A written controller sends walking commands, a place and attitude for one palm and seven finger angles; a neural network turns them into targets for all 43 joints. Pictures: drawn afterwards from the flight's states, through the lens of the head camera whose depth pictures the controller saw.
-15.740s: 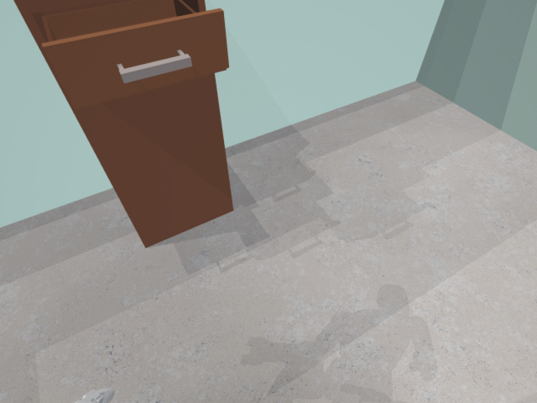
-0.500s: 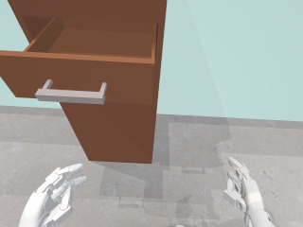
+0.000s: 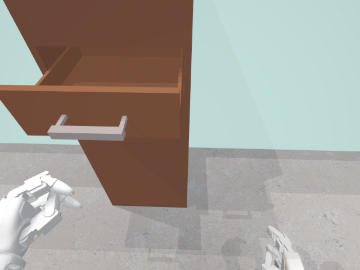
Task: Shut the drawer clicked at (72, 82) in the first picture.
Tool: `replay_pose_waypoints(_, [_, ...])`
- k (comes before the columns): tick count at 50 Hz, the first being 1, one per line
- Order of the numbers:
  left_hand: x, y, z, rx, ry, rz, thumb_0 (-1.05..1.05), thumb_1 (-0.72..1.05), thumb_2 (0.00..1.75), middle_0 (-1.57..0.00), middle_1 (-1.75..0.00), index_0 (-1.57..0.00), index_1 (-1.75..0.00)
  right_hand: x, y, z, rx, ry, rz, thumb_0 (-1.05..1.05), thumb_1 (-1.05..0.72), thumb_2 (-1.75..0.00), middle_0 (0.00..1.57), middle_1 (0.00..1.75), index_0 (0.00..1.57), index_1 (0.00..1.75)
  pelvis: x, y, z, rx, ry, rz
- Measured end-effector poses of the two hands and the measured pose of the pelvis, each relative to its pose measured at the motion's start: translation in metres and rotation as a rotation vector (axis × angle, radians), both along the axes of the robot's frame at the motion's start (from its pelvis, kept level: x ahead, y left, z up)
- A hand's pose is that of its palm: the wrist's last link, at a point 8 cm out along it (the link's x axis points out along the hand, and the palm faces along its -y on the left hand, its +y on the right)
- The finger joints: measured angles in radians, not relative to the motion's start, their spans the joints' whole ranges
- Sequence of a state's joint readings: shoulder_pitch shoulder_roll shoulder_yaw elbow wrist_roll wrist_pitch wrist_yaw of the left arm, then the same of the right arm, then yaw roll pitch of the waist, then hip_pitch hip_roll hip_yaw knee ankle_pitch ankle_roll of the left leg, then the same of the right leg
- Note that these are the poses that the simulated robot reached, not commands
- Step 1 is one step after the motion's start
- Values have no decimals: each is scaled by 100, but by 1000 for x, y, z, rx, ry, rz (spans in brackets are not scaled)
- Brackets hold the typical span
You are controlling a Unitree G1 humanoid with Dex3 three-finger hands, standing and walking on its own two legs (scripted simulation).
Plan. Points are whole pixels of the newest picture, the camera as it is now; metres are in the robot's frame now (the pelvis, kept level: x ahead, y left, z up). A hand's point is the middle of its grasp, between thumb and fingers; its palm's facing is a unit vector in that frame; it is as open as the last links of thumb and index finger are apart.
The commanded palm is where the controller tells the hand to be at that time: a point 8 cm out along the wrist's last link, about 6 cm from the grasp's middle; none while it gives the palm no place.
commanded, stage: raise the hand and make a fist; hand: left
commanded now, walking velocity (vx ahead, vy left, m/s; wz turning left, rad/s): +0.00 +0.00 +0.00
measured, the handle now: (90, 126) +0.38 +0.23 +0.14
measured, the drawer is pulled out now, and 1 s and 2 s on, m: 0.19 0.19 0.19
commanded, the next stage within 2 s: bring the fist close to the handle in 1.00 s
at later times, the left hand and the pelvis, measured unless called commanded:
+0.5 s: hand (40, 180) +0.20 +0.21 +0.21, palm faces +0.06 -0.99 -0.12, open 3.2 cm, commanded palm +0.15 +0.25 +0.23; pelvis +0.00 +0.02 +0.02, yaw +1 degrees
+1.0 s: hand (40, 171) +0.20 +0.20 +0.24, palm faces +0.10 -0.99 -0.13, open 3.3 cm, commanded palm +0.16 +0.24 +0.24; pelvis -0.02 +0.00 +0.02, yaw +1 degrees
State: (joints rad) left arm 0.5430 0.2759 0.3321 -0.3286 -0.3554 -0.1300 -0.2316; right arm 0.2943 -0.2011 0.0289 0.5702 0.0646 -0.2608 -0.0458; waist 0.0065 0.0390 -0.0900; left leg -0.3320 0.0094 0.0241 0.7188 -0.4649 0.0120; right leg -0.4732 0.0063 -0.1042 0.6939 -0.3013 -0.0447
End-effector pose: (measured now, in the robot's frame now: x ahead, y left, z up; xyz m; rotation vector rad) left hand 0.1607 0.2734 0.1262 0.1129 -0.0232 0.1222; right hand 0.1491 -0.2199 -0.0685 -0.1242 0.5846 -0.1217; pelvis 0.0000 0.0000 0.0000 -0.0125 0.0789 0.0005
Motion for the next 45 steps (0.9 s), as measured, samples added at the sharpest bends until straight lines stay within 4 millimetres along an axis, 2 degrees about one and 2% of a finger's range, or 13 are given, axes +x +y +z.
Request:
replay_pose_waypoints(3, [-18,3,9,5,-30,14,2,90,90,-99,-116,-99,-116,7,-4,7,-39,-25,41,1,-90,-90,20,30,20,30,0,4,2,-8,-16,14])
replay_pose_waypoints(6, [-24,-4,9,-31,-38,-17,1,90,90,-105,-122,-105,-122,18,-2,16,-72,-75,77,1,-90,-90,20,30,20,30,-3,9,4,-15,-38,28])
replay_pose_waypoints(10, [-16,-19,17,-31,-67,-73,2,90,90,-113,-131,-113,-131,35,9,31,-80,-163,115,1,-90,-90,20,30,20,30,-6,14,6,-15,-66,39])
replay_pose_waypoints(13, [-6,-24,37,11,-123,-103,2,90,90,-120,-138,-120,-137,44,23,41,-59,-220,134,1,-90,-90,20,30,20,30,-6,16,9,-12,-87,37])
replay_pose_waypoints(17, [7,-18,67,55,-188,-104,2,89,90,-128,-146,-128,-146,51,40,50,-16,-253,152,1,-90,-90,20,30,20,30,-3,16,12,-8,-108,28])
replay_pose_waypoints(20, [13,-10,81,52,-182,-86,1,89,90,-133,-151,-133,-151,54,50,51,13,-247,163,1,-90,-90,20,30,20,30,-3,17,14,-7,-123,21])
replay_pose_waypoints(24, [16,-6,86,28,-131,-79,1,89,90,-137,-156,-137,-156,55,56,48,31,-215,180,1,-90,-90,20,30,20,30,-4,19,17,-3,-133,17])
replay_pose_waypoints(28, [15,-9,93,22,-110,-87,1,90,90,-139,-158,-139,-158,55,55,45,22,-187,194,1,-90,-90,20,30,20,30,-6,18,18,1,-142,19])
replay_pose_waypoints(34, [17,-15,123,43,-196,-93,2,89,90,-140,-160,-140,-160,55,48,44,5,-170,198,1,-90,-90,20,30,20,30,-9,16,19,6,-155,24])
replay_pose_waypoints(37, [22,-15,122,29,-168,-88,1,89,90,-140,-160,-141,-160,54,43,43,10,-157,182,1,-90,-90,20,30,20,30,-12,13,20,9,-155,21])
replay_pose_waypoints(41, [26,-18,105,-1,-69,-85,1,90,90,-140,-160,-141,-160,51,33,42,13,-145,160,1,-90,-90,20,30,20,30,-15,9,19,13,-155,15])
replay_pose_waypoints(45, [21,-23,99,10,-48,-76,1,90,90,-140,-160,-140,-160,47,24,44,3,-145,149,1,-90,-90,20,30,20,30,-16,4,19,15,-155,10])
